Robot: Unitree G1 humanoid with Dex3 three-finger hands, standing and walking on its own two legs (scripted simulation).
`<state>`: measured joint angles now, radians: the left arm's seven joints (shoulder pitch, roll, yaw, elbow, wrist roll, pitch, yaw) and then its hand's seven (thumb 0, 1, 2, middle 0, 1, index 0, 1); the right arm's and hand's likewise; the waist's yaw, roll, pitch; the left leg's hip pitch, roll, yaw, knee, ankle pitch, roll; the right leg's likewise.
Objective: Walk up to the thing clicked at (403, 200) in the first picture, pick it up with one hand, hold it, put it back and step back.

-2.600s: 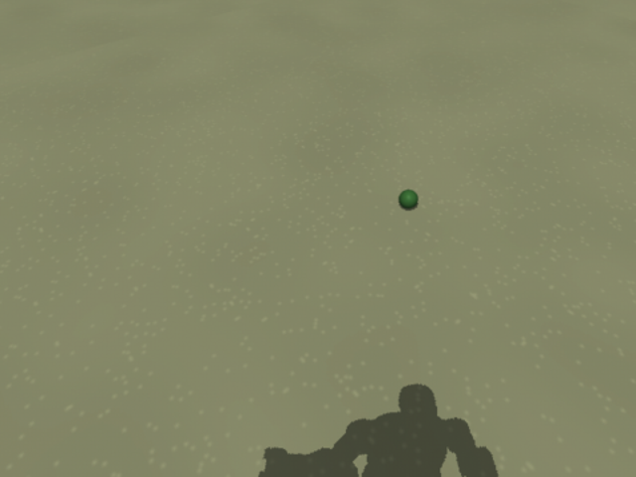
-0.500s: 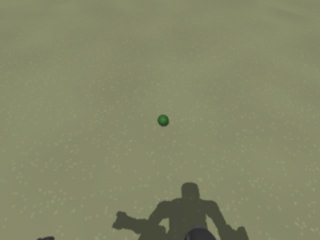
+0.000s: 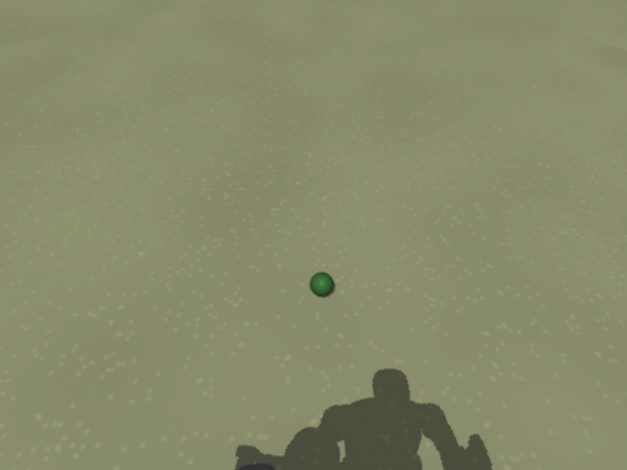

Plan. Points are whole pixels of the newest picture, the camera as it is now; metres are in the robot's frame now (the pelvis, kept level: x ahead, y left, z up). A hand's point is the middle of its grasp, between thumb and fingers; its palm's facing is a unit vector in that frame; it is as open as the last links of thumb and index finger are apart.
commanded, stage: walk up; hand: left
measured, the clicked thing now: (321, 284) +0.84 +0.02 -0.71
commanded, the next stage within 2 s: none
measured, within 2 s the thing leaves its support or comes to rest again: neither
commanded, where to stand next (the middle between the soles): +0.51 -0.25 m, yaw +4 degrees
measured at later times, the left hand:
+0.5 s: hand (245, 383) +0.27 +0.14 -0.12, palm faces -0.02 -0.92 -0.39, open 7.4 cm
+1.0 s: hand (326, 305) +0.42 +0.02 -0.14, palm faces -0.07 -0.94 -0.32, open 7.4 cm
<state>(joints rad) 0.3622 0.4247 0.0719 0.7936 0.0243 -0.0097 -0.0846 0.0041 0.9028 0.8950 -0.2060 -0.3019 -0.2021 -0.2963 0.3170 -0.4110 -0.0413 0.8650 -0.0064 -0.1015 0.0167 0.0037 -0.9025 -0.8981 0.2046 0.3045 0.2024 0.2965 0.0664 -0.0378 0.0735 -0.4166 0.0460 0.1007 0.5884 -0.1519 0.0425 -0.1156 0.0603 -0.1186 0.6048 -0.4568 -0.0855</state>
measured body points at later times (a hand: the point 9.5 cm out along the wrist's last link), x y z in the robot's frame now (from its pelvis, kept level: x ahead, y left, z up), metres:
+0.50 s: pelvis +0.18 -0.14 +0.00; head +0.20 -0.16 +0.45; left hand +0.27 +0.19 -0.09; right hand +0.23 -0.50 -0.11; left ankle +0.15 +0.03 -0.65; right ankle +0.22 -0.27 -0.72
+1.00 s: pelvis +0.34 -0.25 +0.00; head +0.35 -0.23 +0.45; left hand +0.43 +0.07 -0.11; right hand +0.37 -0.60 -0.08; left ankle +0.35 -0.08 -0.72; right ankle +0.43 -0.41 -0.70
